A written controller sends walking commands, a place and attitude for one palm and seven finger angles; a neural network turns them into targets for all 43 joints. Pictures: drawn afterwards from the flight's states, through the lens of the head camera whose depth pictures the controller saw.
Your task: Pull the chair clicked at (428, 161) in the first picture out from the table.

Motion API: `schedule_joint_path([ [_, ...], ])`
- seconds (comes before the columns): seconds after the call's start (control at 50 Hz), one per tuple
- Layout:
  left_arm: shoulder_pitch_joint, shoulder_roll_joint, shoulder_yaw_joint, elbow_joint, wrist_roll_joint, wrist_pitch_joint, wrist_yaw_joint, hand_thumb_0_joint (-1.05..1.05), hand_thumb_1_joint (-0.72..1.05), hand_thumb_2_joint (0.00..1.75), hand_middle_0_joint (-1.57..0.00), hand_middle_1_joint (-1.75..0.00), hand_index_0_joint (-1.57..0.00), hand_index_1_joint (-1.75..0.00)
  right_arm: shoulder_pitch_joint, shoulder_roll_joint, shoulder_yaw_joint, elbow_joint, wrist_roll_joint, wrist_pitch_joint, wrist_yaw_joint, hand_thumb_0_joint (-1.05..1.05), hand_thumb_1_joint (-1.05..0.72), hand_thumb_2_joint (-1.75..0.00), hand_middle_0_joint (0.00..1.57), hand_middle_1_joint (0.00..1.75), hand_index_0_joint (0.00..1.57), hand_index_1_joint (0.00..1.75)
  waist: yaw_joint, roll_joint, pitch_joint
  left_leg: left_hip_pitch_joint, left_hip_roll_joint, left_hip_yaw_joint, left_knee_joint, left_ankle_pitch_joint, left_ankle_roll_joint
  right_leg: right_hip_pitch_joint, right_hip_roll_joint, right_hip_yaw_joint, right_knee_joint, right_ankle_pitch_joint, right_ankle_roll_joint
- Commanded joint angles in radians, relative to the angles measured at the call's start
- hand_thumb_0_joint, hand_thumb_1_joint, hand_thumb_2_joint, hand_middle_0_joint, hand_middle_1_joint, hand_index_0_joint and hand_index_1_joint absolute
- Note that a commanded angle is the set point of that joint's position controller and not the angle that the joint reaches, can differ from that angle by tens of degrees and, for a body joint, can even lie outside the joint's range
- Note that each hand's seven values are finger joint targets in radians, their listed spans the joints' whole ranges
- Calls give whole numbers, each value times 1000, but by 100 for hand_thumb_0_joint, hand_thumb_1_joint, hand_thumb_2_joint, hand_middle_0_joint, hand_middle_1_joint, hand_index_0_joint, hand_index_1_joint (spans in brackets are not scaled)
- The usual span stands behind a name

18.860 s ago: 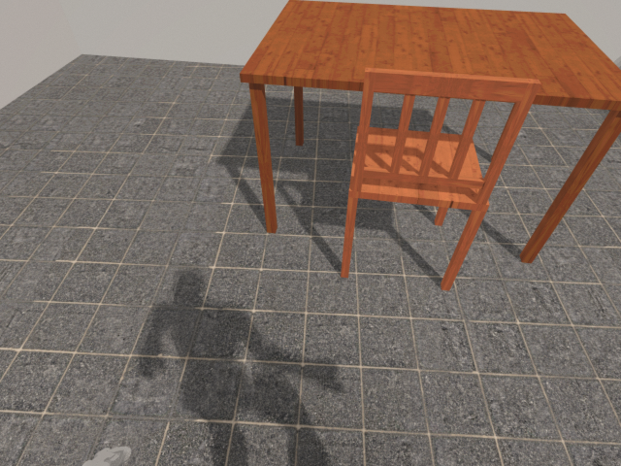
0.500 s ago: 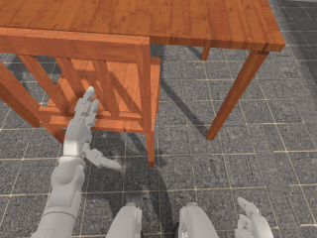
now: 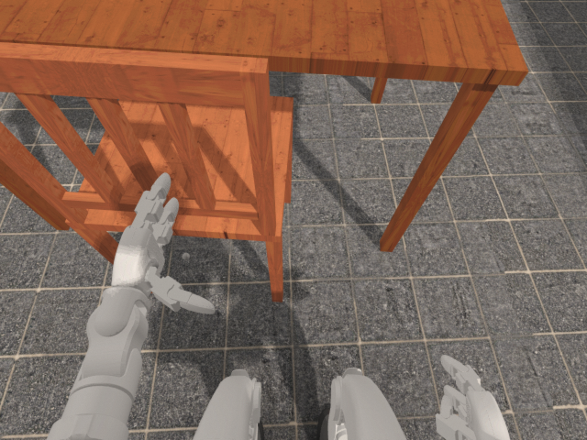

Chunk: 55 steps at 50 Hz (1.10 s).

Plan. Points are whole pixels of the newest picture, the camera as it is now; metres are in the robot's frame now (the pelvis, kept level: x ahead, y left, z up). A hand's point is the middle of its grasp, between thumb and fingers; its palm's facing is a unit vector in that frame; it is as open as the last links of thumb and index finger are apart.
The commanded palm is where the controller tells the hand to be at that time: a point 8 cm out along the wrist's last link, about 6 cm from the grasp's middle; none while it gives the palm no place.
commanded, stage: aim the fingers beside a spindle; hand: left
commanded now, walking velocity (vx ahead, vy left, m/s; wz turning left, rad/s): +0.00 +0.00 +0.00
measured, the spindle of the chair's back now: (135, 157) +0.50 +0.26 +0.02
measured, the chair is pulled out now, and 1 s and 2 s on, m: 0.00 0.00 0.00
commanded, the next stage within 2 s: push the fingers through the gap in 1.46 s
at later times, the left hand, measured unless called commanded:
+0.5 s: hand (178, 247) +0.35 +0.16 +0.04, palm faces -0.05 -1.00 -0.06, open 16.9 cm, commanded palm +0.33 +0.21 +0.03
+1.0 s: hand (191, 265) +0.34 +0.15 +0.01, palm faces -0.09 -1.00 -0.01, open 16.9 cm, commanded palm +0.32 +0.21 +0.03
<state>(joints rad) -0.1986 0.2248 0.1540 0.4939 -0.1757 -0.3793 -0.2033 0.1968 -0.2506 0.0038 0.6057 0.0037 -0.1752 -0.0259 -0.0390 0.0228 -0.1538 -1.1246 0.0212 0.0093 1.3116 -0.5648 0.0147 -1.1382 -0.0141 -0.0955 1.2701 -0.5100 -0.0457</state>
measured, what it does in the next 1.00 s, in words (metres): stands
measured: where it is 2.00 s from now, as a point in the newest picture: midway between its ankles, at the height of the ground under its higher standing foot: outside the picture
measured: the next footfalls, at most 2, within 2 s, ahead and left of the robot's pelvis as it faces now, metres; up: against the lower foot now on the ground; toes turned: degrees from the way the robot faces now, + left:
none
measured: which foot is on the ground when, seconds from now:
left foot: down 0.00-1.00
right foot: down 0.00-1.00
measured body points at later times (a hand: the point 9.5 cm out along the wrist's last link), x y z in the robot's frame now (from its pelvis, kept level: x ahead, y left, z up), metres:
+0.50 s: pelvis +0.00 +0.00 +0.00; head +0.10 +0.01 +0.44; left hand +0.35 +0.21 +0.04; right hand +0.16 -0.24 -0.10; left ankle +0.03 +0.11 -0.62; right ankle +0.05 -0.10 -0.62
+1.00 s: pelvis +0.00 +0.00 +0.00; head +0.11 +0.01 +0.44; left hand +0.34 +0.20 +0.02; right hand +0.16 -0.25 -0.10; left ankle +0.03 +0.11 -0.62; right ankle +0.05 -0.10 -0.62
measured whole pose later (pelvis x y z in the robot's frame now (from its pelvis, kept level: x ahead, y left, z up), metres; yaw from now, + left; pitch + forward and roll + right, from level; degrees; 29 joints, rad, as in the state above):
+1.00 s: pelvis +0.00 +0.00 +0.00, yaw +0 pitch +21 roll -1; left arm -0.13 0.19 0.11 0.44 -0.17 -0.38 -0.20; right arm 0.21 -0.25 0.00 0.61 0.00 -0.17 -0.02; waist -0.03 0.02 -0.16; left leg -1.10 0.02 0.01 1.30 -0.57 0.02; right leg -1.12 -0.01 -0.09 1.26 -0.51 -0.04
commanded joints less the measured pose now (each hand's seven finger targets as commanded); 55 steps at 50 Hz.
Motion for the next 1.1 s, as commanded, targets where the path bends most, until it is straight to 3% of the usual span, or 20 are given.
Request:
schedule_joint_path([
  [0.0,-256,162,64,-413,-41,-158,7,0,-50,30,-6,-8,-6,-8,30,-134,-59,-112,-6,-59,-4,0,-90,-90,20,30,20,30,11,42,-528,288,-37,-47,-172,342,-8,367,24,106,-162,312,21],
  [0.02,-266,183,78,-392,-33,-162,15,0,-50,30,-6,-8,-6,-8,34,-140,-58,-99,-9,-61,-7,0,-90,-90,20,30,20,30,-2,17,-505,264,-36,-52,-167,333,-4,351,28,102,-157,303,22],
  [0.06,-221,126,38,-300,-15,-148,21,0,-50,30,-6,-8,-6,-8,25,-135,-55,-85,-8,-58,-6,0,-90,-90,20,30,20,30,-14,-12,-409,214,-36,-52,-174,272,-3,313,26,98,-167,243,25],
  [0.14,-128,91,24,-76,-1,-66,-3,0,-50,30,-6,-8,-6,-8,26,-146,-49,-86,5,-40,-6,0,-90,-90,20,30,20,30,-13,-71,-249,101,-41,-39,-184,139,-1,265,20,108,-211,103,22],
  [0.2,-168,88,17,-138,-16,-50,-27,0,-50,30,-6,-8,-6,-8,30,-146,-55,-107,10,-36,-8,0,-90,-90,20,30,20,30,-5,-55,-322,129,-44,-32,-176,179,3,303,14,116,-208,156,20],
  [0.24,-200,136,54,-270,-28,-84,-25,0,-50,30,-6,-8,-6,-8,24,-142,-57,-125,6,-42,-8,0,-90,-90,20,30,20,30,21,8,-428,199,-42,-35,-179,259,-2,341,16,109,-181,237,16],
  [0.3,-239,161,65,-429,-37,-150,6,0,-50,30,-6,-8,-6,-8,22,-134,-61,-122,-4,-56,-4,0,-90,-90,20,30,20,30,23,55,-505,292,-36,-49,-184,330,-11,346,23,99,-161,286,17],
  [0.4,-209,114,26,-268,3,-144,37,0,-50,30,-6,-8,-6,-8,11,-139,-54,-85,-8,-53,-3,0,-90,-90,20,30,20,30,-22,-9,-336,193,-33,-56,-185,191,-5,250,27,90,-180,149,24],
  [0.48,-158,59,-24,-115,6,-63,-1,0,-50,30,-6,-8,-6,-8,23,-149,-50,-95,5,-38,-3,0,-90,-90,20,30,20,30,-22,-33,-261,141,-37,-53,-199,117,-4,226,22,88,-206,80,19],
  [0.54,-214,70,-18,-194,-10,-55,-17,0,-50,30,-6,-8,-6,-8,28,-148,-57,-113,7,-41,-7,0,-90,-90,20,30,20,30,-7,-20,-366,190,-39,-53,-190,183,-2,264,19,89,-189,148,17],
  [0.64,-291,178,76,-416,-15,-148,44,0,-50,30,-6,-8,-6,-8,27,-139,-59,-112,-12,-55,-6,0,-90,-90,20,30,20,30,21,73,-522,315,-36,-65,-186,331,-17,298,24,86,-147,261,16],
  [0.7,-217,151,69,-347,3,-158,67,0,-50,30,-6,-8,-6,-8,18,-133,-57,-95,-14,-51,1,0,-90,-90,20,30,20,30,13,29,-446,276,-33,-61,-188,310,-17,285,29,79,-150,245,18],
  [0.8,-93,44,-30,-132,12,-56,13,0,-50,30,-6,-8,-6,-8,31,-145,-54,-103,2,-25,7,0,-90,-90,20,30,20,30,-12,-58,-289,158,-37,-50,-203,179,-5,268,26,78,-196,153,18],
  [0.84,-82,23,-54,-137,-3,-32,-16,0,-50,30,-6,-8,-6,-8,29,-146,-55,-121,12,-25,5,0,-90,-90,20,30,20,30,-10,-59,-287,159,-40,-44,-203,173,-3,273,23,83,-207,151,17],
  [0.88,-157,66,-21,-235,-18,-48,-21,0,-50,30,-6,-8,-6,-8,25,-144,-58,-127,11,-28,-2,0,-90,-90,20,30,20,30,-3,-45,-350,174,-40,-44,-193,194,-2,304,19,95,-201,170,18],
  [0.98,-259,192,93,-454,-17,-183,51,0,-50,30,-6,-8,-6,-8,9,-130,-55,-111,-13,-55,-7,0,-90,-90,20,30,20,30,26,59,-468,274,-39,-54,-183,298,-11,319,25,102,-159,241,14],
  [1.0,-234,157,61,-450,-9,-194,58,0,-50,30,-6,-8,-6,-8,6,-124,-54,-109,-15,-59,-2,0,-90,-90,20,30,20,30,19,73,-461,290,-39,-54,-184,310,-12,305,27,95,-155,247,15],
  [1.02,-216,181,80,-431,0,-195,68,0,-50,30,-6,-8,-6,-8,13,-133,-55,-104,-17,-59,-1,0,-90,-90,20,30,20,30,17,55,-461,286,-35,-63,-185,322,-12,293,30,87,-147,249,14],
  [1.04,-194,120,25,-381,10,-184,63,0,-50,30,-6,-8,-6,-8,6,-126,-52,-96,-17,-58,2,0,-90,-90,20,30,20,30,3,56,-429,272,-36,-57,-182,305,-10,284,29,89,-155,240,17],
  [1.08,-136,108,24,-262,12,-141,44,0,-50,30,-6,-8,-6,-8,12,-135,-55,-85,-12,-49,3,0,-90,-90,20,30,20,30,-6,8,-359,202,-37,-50,-181,232,-8,282,27,93,-176,193,20],
])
